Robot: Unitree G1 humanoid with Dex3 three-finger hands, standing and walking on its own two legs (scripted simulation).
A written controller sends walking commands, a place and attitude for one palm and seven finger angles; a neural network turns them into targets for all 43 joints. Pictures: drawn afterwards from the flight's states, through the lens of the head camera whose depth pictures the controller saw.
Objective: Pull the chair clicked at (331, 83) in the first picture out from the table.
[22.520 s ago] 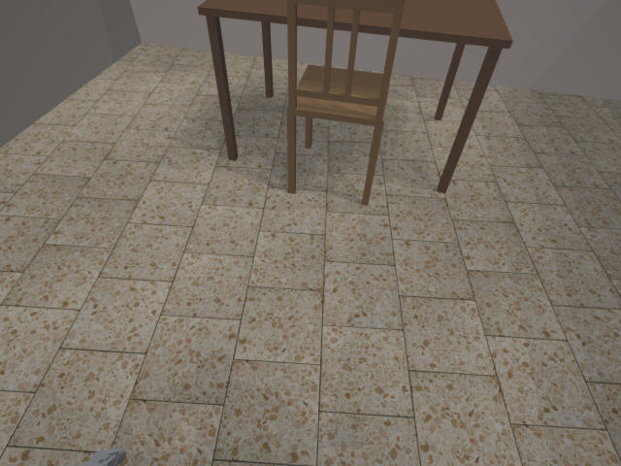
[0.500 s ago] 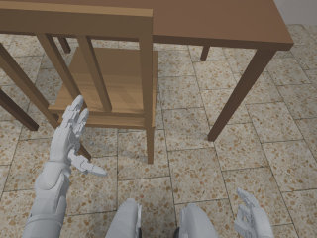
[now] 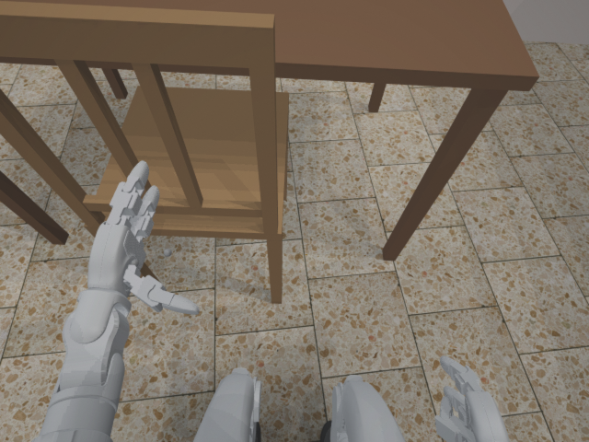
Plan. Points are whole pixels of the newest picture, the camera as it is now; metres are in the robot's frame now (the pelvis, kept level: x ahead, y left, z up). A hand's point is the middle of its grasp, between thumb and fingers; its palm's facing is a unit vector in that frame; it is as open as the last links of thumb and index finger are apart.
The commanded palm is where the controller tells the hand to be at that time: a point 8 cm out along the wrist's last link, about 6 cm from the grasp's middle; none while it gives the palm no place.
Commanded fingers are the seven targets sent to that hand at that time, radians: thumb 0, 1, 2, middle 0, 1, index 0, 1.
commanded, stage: aim the fingers beside a spindle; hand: left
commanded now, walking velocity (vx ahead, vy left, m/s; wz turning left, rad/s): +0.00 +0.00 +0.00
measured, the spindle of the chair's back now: (118, 145) +0.51 +0.29 +0.05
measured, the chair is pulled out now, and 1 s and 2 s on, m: -0.02 -0.02 -0.02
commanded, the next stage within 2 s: push the fingers through the gap in 1.42 s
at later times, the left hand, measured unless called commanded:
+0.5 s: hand (160, 256) +0.34 +0.20 +0.03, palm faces -0.03 -1.00 -0.02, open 16.9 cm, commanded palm +0.32 +0.25 +0.04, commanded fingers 0.00 -0.50 0.30 -0.06 -0.08 -0.06 -0.08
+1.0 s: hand (155, 253) +0.34 +0.19 +0.05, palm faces +0.01 -1.00 -0.06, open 16.9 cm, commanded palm +0.31 +0.25 +0.04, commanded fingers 0.00 -0.50 0.30 -0.06 -0.08 -0.06 -0.08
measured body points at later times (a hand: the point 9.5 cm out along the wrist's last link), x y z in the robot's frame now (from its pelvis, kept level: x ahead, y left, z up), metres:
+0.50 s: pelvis +0.00 +0.01 +0.00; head +0.11 +0.02 +0.44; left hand +0.34 +0.25 +0.03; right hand +0.17 -0.24 -0.09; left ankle +0.04 +0.12 -0.61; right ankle +0.04 -0.11 -0.61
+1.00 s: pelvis +0.01 +0.01 +0.01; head +0.10 +0.02 +0.44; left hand +0.33 +0.25 +0.05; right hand +0.17 -0.23 -0.09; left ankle +0.04 +0.12 -0.61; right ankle +0.04 -0.11 -0.61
